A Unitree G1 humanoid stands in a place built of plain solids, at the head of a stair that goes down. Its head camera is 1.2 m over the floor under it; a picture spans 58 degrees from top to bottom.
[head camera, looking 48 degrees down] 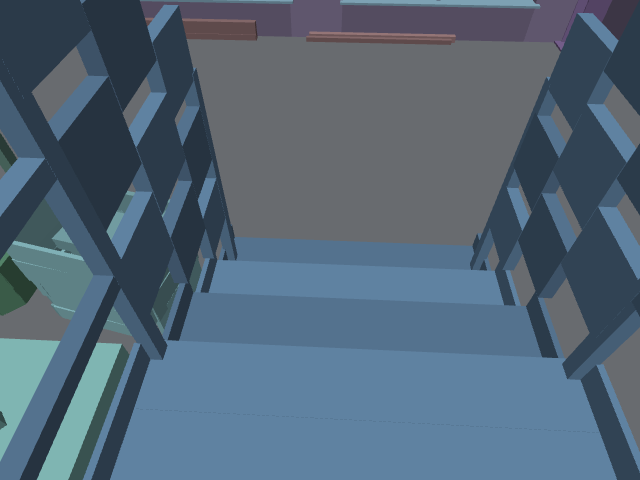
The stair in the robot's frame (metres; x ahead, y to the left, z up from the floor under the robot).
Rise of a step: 0.17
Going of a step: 0.30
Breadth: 1.30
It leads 3 degrees to the right of straight ahead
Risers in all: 4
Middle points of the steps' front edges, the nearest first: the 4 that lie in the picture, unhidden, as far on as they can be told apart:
0.63 -0.13 0.00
0.93 -0.14 -0.17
1.23 -0.16 -0.34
1.53 -0.17 -0.51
